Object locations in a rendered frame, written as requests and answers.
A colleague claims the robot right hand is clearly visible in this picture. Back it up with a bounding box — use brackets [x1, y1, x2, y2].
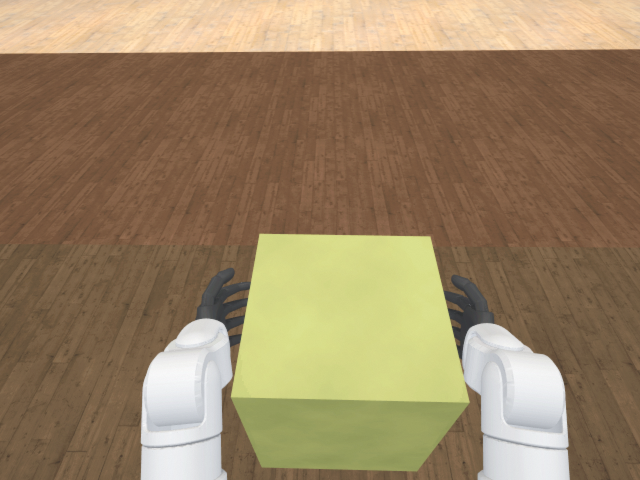
[443, 275, 494, 359]

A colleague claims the robot right forearm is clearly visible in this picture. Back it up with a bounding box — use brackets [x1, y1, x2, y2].
[462, 323, 570, 480]

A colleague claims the carton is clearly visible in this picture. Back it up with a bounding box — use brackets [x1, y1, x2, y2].
[231, 234, 470, 471]

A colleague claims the robot left forearm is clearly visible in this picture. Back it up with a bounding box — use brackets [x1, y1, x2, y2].
[141, 319, 233, 480]

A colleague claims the robot left hand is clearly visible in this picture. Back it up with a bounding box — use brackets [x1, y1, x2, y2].
[195, 268, 251, 347]

